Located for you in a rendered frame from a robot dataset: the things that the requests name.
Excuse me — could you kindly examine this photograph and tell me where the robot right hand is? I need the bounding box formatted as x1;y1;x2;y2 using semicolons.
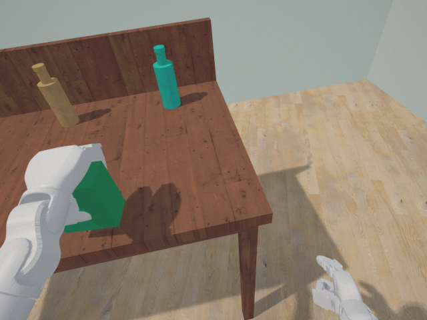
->
312;255;363;314

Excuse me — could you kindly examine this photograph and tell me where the sponge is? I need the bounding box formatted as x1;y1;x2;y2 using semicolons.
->
64;161;125;233

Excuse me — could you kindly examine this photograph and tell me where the robot left hand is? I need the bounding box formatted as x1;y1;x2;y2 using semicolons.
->
25;143;107;225

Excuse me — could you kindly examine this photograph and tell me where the table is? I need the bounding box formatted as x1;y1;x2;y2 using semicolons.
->
0;17;273;320

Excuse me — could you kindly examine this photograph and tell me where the right robot forearm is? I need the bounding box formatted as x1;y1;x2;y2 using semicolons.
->
339;299;379;320

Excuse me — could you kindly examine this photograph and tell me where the left robot forearm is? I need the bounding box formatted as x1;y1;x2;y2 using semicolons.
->
0;187;71;320

